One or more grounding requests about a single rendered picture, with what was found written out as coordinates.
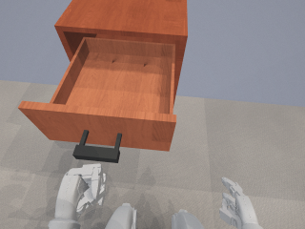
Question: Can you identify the left robot forearm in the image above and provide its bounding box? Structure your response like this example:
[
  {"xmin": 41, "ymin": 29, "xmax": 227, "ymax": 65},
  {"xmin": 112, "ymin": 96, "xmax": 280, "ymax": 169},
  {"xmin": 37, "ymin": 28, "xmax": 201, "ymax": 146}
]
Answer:
[{"xmin": 48, "ymin": 219, "xmax": 81, "ymax": 229}]

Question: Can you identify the robot thigh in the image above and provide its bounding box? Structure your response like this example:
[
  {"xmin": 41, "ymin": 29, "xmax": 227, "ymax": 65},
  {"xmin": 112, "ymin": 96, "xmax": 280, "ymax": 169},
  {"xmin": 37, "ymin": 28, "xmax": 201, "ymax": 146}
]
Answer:
[
  {"xmin": 172, "ymin": 212, "xmax": 205, "ymax": 229},
  {"xmin": 105, "ymin": 205, "xmax": 137, "ymax": 229}
]

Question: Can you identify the robot right hand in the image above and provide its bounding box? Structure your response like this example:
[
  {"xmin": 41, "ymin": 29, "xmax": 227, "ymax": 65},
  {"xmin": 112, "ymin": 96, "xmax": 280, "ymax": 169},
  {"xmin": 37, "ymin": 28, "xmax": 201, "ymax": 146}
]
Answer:
[{"xmin": 219, "ymin": 177, "xmax": 259, "ymax": 229}]

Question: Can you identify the robot left hand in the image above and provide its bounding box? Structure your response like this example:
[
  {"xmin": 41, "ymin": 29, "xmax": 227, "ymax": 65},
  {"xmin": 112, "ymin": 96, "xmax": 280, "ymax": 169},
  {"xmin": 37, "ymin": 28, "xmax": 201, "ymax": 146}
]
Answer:
[{"xmin": 54, "ymin": 163, "xmax": 107, "ymax": 221}]

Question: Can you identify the cabinet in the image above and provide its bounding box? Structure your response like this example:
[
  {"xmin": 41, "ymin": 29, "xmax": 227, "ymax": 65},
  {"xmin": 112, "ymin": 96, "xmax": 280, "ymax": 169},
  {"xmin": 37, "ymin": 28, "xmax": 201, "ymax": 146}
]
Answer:
[{"xmin": 54, "ymin": 0, "xmax": 188, "ymax": 105}]

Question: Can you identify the drawer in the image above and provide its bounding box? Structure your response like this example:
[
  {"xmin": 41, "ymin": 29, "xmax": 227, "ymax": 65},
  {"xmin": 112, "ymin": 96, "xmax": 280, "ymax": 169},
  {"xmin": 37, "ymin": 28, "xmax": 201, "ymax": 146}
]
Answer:
[{"xmin": 18, "ymin": 37, "xmax": 176, "ymax": 152}]

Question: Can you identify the left robot thigh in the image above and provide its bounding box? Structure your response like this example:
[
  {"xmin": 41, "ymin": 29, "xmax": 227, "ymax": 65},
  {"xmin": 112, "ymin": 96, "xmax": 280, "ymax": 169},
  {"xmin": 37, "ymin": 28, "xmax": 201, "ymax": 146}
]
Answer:
[{"xmin": 105, "ymin": 205, "xmax": 137, "ymax": 229}]

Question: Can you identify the handle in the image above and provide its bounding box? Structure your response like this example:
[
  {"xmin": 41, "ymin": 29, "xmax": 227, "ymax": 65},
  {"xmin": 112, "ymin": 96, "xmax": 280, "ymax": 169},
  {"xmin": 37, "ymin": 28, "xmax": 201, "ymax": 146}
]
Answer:
[{"xmin": 72, "ymin": 130, "xmax": 122, "ymax": 163}]

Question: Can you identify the right robot thigh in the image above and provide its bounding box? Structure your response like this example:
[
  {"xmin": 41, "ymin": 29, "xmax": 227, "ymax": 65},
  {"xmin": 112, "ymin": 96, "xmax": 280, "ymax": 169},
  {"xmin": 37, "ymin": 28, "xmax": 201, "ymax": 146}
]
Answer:
[{"xmin": 172, "ymin": 212, "xmax": 205, "ymax": 229}]

